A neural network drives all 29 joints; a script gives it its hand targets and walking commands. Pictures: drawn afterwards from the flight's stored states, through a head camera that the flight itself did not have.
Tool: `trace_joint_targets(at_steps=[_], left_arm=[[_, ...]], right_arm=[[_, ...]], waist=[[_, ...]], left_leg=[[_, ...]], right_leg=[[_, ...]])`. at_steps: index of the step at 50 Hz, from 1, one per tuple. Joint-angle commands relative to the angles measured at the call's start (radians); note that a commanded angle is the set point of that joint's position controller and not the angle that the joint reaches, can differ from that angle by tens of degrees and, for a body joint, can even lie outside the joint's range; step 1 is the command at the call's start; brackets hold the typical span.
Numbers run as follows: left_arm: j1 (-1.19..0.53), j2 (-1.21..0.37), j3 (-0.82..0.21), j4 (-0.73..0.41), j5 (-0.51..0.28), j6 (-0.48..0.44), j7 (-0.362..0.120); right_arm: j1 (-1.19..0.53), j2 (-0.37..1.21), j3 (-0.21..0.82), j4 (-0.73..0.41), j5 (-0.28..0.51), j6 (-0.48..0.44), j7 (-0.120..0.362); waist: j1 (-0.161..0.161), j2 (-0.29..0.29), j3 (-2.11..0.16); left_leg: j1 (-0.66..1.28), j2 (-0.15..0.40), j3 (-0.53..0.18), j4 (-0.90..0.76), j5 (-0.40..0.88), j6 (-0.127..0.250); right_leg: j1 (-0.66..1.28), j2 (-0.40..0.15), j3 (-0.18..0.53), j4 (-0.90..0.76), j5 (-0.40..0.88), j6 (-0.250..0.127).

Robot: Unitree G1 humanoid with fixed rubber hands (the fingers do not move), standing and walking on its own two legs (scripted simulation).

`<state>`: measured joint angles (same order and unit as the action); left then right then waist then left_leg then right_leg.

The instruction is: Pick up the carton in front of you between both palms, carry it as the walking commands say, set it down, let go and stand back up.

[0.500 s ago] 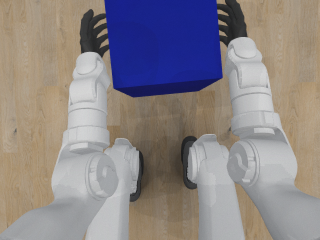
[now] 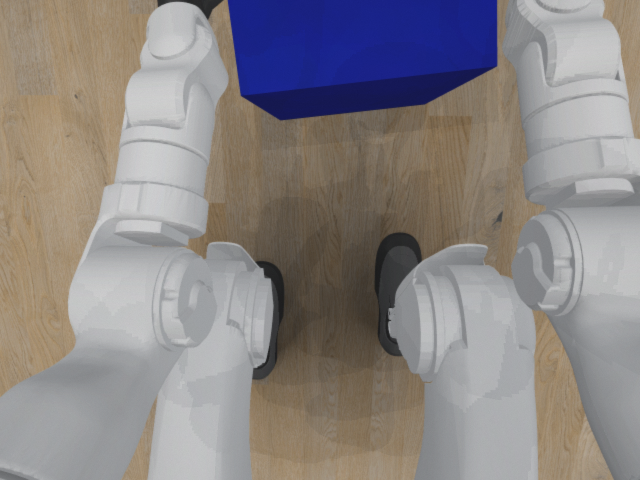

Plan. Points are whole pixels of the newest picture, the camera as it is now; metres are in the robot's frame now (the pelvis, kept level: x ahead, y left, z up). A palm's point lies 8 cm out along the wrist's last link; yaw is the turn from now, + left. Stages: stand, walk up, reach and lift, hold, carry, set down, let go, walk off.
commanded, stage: set down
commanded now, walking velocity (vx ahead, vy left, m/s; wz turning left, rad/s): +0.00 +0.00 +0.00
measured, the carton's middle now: (349, 4) +0.56 -0.06 -0.25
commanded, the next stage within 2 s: none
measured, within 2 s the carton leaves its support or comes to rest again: rests again in 0.16 s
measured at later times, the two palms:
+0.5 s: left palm (186, 18) +0.54 +0.09 -0.17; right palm out of the picture +0.54 -0.22 -0.17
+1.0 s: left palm (184, 15) +0.54 +0.10 -0.17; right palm out of the picture +0.54 -0.22 -0.18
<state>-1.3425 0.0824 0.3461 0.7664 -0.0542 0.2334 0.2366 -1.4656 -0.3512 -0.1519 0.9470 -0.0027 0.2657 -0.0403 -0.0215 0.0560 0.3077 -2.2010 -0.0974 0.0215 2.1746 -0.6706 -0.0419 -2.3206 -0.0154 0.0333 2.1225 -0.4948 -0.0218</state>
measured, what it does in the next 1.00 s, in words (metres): stands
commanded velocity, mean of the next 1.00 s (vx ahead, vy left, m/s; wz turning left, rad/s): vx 0.00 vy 0.00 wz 0.00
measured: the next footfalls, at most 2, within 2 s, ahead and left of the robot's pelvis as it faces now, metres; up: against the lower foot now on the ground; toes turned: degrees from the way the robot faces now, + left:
none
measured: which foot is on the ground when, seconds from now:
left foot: down 0.00-1.00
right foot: down 0.00-1.00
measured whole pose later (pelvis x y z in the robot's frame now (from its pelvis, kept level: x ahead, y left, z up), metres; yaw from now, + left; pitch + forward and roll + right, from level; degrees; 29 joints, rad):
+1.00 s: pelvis -0.01 +0.00 -0.02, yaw +0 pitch +31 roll +4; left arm -1.49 0.12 0.48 0.96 0.11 0.18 0.03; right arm -1.57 -0.40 -0.33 1.09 -0.14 0.19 0.13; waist -0.02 0.06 0.48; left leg -2.13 -0.11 0.02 2.25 -0.67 -0.05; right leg -2.25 -0.02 0.04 2.20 -0.49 -0.02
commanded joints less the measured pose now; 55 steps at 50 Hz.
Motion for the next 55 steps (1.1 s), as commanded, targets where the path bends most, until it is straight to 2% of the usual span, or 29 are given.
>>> trace_joint_targets(at_steps=[1,7,10,23,39,46,47,49,51,52,53,55], left_arm=[[-0.699,-0.885,-0.476,-0.115,-0.097,-0.029,-0.302],[-0.690,-0.849,-0.405,-0.059,-0.054,-0.040,-0.321],[-0.698,-0.828,-0.388,-0.039,-0.050,-0.047,-0.318],[-0.614,-0.727,-0.234,0.111,0.037,-0.021,-0.346],[-0.461,-0.582,-0.085,0.230,0.143,0.008,-0.355],[-0.426,-0.514,-0.069,0.231,0.149,-0.007,-0.335],[-0.416,-0.487,-0.064,0.232,0.147,-0.012,-0.327],[-0.361,-0.316,-0.018,0.228,0.149,-0.032,-0.288],[-0.276,0.015,0.045,0.209,0.144,-0.071,-0.202],[-0.256,0.178,0.053,0.194,0.126,-0.100,-0.151],[-0.282,0.252,0.038,0.195,0.093,-0.124,-0.116],[-0.344,0.293,-0.031,0.202,0.002,-0.153,-0.089]], right_arm=[[-0.520,0.951,0.320,-0.140,0.117,-0.043,0.277],[-0.484,0.949,0.261,-0.043,0.083,-0.051,0.293],[-0.512,0.924,0.249,-0.024,0.083,-0.059,0.292],[-0.434,0.822,0.137,0.121,0.000,-0.037,0.323],[-0.329,0.670,0.022,0.221,-0.104,-0.003,0.334],[-0.320,0.580,0.006,0.217,-0.118,-0.019,0.319],[-0.321,0.538,-0.001,0.207,-0.119,-0.028,0.311],[-0.285,0.373,-0.042,0.205,-0.117,-0.052,0.272],[-0.227,0.030,-0.100,0.199,-0.114,-0.098,0.179],[-0.234,-0.140,-0.104,0.179,-0.091,-0.129,0.122],[-0.293,-0.220,-0.095,0.148,-0.051,-0.158,0.075],[-0.394,-0.281,-0.036,0.116,0.048,-0.202,0.025]], waist=[[-0.036,-0.098,-1.391],[-0.023,-0.084,-1.193],[-0.024,-0.073,-1.154],[-0.013,-0.053,-0.831],[-0.002,-0.056,-0.577],[0.000,-0.060,-0.582],[-0.004,-0.062,-0.592],[0.002,-0.072,-0.624],[0.000,-0.075,-0.674],[0.004,-0.080,-0.717],[0.010,-0.090,-0.783],[0.007,-0.099,-0.951]], left_leg=[[0.414,-0.081,0.059,-0.173,0.414,0.002],[0.334,-0.080,0.057,-0.166,0.333,0.007],[0.335,-0.079,0.056,-0.162,0.312,0.010],[0.213,-0.068,0.055,-0.171,0.129,0.024],[0.152,-0.056,0.043,-0.164,0.047,0.030],[0.211,-0.048,0.051,-0.155,0.078,0.013],[0.224,-0.045,0.054,-0.153,0.089,0.006],[0.264,-0.035,0.063,-0.152,0.112,-0.009],[0.313,-0.021,0.065,-0.154,0.136,-0.025],[0.337,-0.013,0.065,-0.152,0.163,-0.031],[0.344,-0.008,0.060,-0.144,0.204,-0.033],[0.358,0.000,0.052,-0.119,0.302,-0.034]], right_leg=[[0.957,0.091,-0.052,-0.074,0.499,0.014],[0.812,0.093,-0.046,-0.072,0.387,0.006],[0.781,0.091,-0.045,-0.068,0.352,0.003],[0.655,0.081,-0.025,-0.086,0.149,-0.013],[0.589,0.073,0.006,-0.094,0.029,-0.023],[0.623,0.066,-0.005,-0.078,0.050,-0.009],[0.637,0.063,-0.009,-0.075,0.061,-0.004],[0.663,0.053,-0.018,-0.071,0.081,0.013],[0.698,0.038,-0.023,-0.068,0.116,0.029],[0.727,0.029,-0.020,-0.066,0.145,0.038],[0.767,0.025,-0.014,-0.059,0.197,0.044],[0.862,0.020,0.006,-0.025,0.337,0.041]])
